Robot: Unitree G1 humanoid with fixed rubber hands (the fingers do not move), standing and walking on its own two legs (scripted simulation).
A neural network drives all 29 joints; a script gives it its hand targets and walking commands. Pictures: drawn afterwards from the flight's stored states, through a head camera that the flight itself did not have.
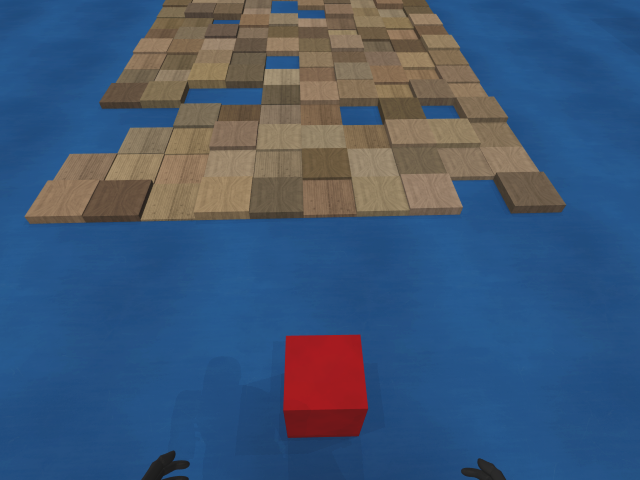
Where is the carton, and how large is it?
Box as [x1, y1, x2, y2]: [283, 335, 367, 437]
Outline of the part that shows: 286,336 283,411 288,437 358,435 367,410 360,335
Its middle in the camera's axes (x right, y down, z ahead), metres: +0.01 +0.43 +1.10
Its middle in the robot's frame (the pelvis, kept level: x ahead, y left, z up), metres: +0.47 -0.01 -0.64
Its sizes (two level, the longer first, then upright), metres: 0.210 0.200 0.250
